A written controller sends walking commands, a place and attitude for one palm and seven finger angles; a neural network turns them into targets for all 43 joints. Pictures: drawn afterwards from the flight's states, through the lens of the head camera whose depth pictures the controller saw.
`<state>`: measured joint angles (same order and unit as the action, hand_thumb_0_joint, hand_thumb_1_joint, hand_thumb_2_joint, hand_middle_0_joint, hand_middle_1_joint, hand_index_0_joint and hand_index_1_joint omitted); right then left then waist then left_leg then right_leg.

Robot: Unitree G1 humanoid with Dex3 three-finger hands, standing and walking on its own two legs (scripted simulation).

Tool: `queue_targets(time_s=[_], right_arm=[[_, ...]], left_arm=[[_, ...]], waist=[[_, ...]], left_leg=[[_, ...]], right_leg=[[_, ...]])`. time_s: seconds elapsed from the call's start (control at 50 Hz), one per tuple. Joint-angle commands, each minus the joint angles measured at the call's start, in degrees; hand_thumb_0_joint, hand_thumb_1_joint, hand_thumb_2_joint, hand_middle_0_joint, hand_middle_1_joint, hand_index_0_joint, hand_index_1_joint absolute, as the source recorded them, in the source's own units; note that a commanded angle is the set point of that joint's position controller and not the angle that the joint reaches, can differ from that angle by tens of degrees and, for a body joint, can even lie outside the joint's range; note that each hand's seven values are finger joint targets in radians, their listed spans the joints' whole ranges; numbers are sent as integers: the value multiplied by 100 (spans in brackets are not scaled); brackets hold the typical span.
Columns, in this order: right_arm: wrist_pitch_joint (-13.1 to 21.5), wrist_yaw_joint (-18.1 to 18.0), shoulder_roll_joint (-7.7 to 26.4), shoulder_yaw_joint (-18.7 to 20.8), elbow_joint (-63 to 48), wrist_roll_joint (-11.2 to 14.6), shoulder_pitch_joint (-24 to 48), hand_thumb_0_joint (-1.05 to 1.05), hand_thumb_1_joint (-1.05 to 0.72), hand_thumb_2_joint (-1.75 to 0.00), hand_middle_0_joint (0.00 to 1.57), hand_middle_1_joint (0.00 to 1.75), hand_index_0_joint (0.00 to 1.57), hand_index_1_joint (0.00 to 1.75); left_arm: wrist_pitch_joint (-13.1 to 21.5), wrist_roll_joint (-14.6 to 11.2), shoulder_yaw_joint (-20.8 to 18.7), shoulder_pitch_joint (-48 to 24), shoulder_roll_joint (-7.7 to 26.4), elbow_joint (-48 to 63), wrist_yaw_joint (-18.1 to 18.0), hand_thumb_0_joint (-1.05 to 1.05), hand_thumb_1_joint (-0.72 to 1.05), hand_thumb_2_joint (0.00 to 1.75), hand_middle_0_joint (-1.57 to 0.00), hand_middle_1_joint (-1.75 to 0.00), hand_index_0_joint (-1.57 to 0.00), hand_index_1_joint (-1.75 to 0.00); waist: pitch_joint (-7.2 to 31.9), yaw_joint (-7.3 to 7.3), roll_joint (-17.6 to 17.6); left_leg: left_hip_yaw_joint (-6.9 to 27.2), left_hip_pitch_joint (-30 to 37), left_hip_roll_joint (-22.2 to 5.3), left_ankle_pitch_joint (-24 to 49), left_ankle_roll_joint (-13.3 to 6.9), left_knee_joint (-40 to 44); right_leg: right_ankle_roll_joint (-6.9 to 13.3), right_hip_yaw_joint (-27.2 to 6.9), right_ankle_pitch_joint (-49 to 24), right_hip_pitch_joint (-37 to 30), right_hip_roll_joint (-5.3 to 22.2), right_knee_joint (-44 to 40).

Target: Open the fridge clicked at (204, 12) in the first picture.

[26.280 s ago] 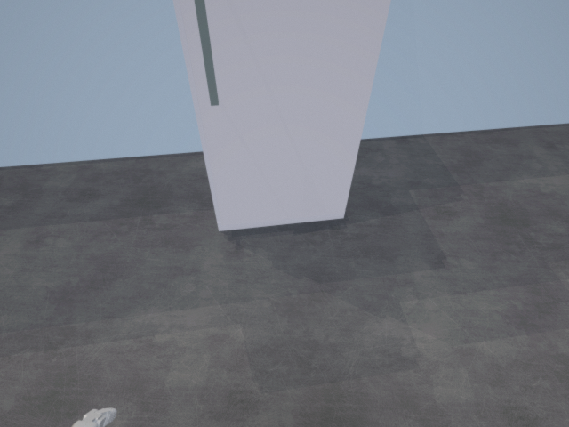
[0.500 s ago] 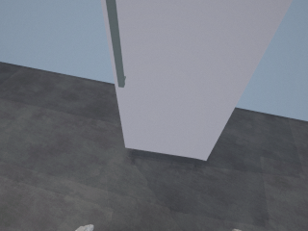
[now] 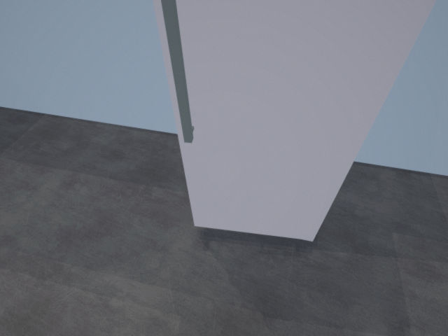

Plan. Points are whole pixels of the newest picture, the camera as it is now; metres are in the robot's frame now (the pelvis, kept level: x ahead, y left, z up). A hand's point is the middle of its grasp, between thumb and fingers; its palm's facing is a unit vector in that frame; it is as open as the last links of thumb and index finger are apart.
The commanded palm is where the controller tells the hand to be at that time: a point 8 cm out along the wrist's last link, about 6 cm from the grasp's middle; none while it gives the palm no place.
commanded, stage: let the arm hang, fingers relaxed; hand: left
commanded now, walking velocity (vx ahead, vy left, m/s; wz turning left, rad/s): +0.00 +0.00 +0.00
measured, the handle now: (181, 67) +0.67 +0.14 +0.15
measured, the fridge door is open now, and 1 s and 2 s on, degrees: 5 5 5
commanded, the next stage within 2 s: look to check the result in 0.32 s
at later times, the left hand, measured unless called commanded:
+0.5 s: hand out of the picture +0.00 +0.17 -0.18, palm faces +0.00 -0.98 -0.18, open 7.4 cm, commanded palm none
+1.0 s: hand out of the picture +0.02 +0.17 -0.18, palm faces -0.01 -0.98 -0.18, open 7.4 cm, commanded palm none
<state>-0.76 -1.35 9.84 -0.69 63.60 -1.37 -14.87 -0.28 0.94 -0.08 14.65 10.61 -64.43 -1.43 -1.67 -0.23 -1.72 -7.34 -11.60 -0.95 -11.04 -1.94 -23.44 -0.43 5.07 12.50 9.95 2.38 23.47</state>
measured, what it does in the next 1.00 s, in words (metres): stands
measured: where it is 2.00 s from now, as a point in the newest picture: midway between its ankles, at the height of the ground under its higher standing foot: outside the picture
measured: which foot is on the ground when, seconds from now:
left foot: down 0.00-1.00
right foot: down 0.00-1.00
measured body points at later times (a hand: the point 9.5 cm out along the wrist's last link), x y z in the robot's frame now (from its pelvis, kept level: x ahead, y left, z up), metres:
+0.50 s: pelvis +0.01 +0.01 +0.00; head +0.03 +0.01 +0.45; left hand +0.00 +0.23 -0.16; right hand +0.00 -0.21 -0.16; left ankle +0.02 +0.09 -0.74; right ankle +0.00 -0.12 -0.74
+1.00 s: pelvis +0.01 +0.01 +0.00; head +0.03 +0.00 +0.45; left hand +0.02 +0.22 -0.16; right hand +0.01 -0.21 -0.16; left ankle +0.02 +0.09 -0.74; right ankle +0.00 -0.12 -0.74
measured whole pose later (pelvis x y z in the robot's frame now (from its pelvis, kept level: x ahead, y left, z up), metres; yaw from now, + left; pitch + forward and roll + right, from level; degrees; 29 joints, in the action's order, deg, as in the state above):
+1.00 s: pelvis +0.01 +0.01 +0.00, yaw -1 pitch -1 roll +0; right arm -0.1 -1.9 8.2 -0.1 65.6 -1.0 -14.5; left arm 0.3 1.1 -0.1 14.5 8.1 -65.8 -2.0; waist -2.9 -0.6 -0.1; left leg -8.5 -9.9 -0.8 -12.1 -2.2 -22.9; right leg -1.0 3.9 13.1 8.7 2.5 22.9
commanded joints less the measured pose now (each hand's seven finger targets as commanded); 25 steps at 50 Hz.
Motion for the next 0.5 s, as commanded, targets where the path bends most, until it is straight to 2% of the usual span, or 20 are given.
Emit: queue_targets(time_s=[0.0,0.1,0.18,0.32,0.4,0.48], right_arm=[[117,-26,523,134,-120,0,-261,0,-90,-90,20,30,20,30],[128,-41,435,133,-32,4,-301,0,-90,-90,20,30,20,30],[110,-53,382,138,8,-10,-311,0,-90,-90,20,30,20,30],[133,-63,383,174,-11,10,-399,0,-90,-90,20,30,20,30],[133,-67,377,178,2,23,-404,0,-90,-90,20,30,20,30],[119,-70,353,173,26,15,-395,0,-90,-90,20,30,20,30]], left_arm=[[78,2,-108,302,543,110,-37,0,90,90,-20,-30,-20,-30],[77,1,-112,310,454,66,-56,0,90,90,-20,-30,-20,-30],[53,1,-109,328,364,16,-54,0,90,90,-20,-30,-20,-30],[75,10,-119,392,332,15,-62,0,90,90,-20,-30,-20,-30],[89,16,-115,442,322,12,-72,0,90,90,-20,-30,-20,-30],[76,11,-106,441,264,-13,-75,0,90,90,-20,-30,-20,-30]], waist=[[-52,43,216],[-130,44,109],[-303,24,-69],[-61,-1,152],[-63,0,233],[-179,-25,199]], left_leg=[[739,-12,-644,382,14,572],[714,-15,-631,450,16,589],[717,-154,-621,35,20,711],[691,75,-653,305,-13,609],[669,149,-642,488,-24,532],[653,116,-640,314,-16,569]], right_leg=[[180,-458,-263,98,451,-399],[173,-461,-329,91,448,-373],[165,-469,-172,138,418,-392],[156,-467,-332,124,424,-352],[159,-490,-422,151,420,-355],[147,-491,-325,223,419,-370]])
